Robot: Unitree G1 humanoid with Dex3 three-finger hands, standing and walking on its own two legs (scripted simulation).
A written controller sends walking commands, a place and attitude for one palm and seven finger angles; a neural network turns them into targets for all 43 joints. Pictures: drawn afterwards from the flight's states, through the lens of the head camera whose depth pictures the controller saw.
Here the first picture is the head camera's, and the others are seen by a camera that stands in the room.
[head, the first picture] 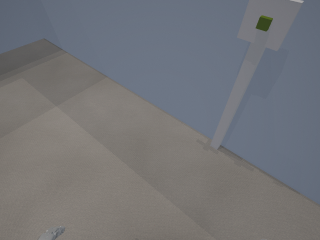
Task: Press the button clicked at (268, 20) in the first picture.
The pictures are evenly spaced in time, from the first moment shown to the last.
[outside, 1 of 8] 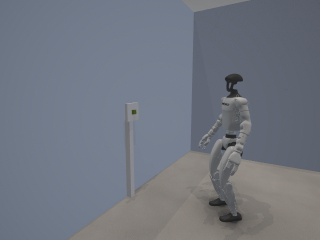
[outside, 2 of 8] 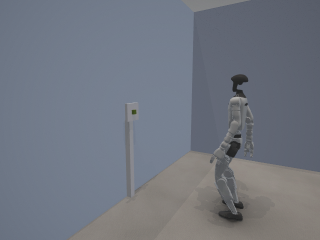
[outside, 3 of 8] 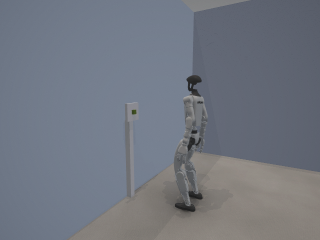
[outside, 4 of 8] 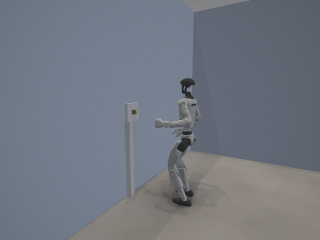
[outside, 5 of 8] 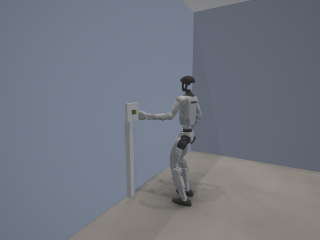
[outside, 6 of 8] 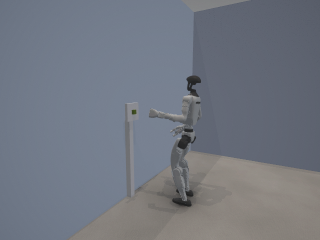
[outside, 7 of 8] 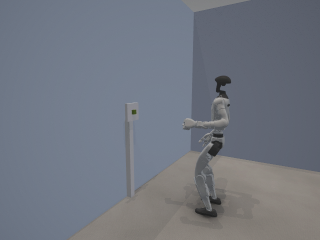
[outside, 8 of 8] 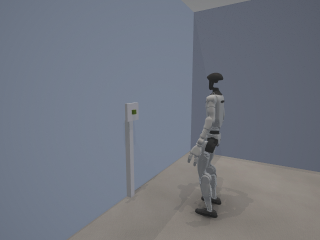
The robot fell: no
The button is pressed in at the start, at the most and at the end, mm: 0 11 0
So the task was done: yes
